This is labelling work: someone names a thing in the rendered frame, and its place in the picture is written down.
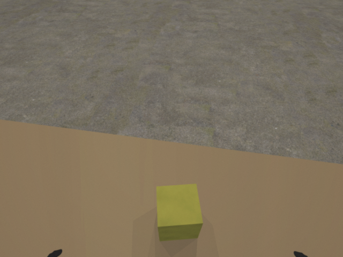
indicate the carton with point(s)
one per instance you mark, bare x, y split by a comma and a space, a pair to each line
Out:
178, 211

